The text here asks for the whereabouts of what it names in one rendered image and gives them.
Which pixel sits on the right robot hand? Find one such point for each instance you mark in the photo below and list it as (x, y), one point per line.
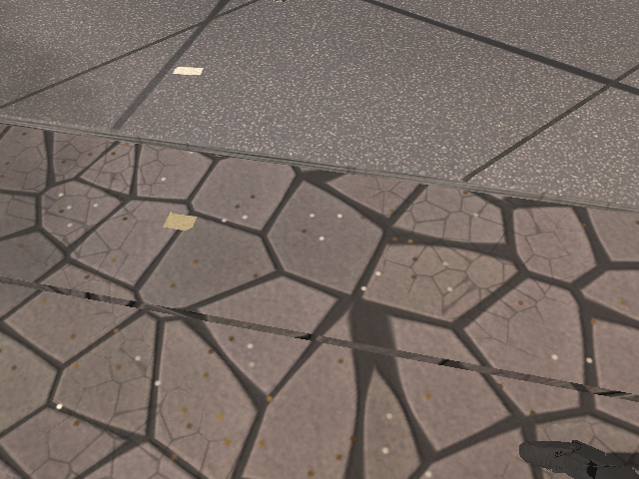
(578, 460)

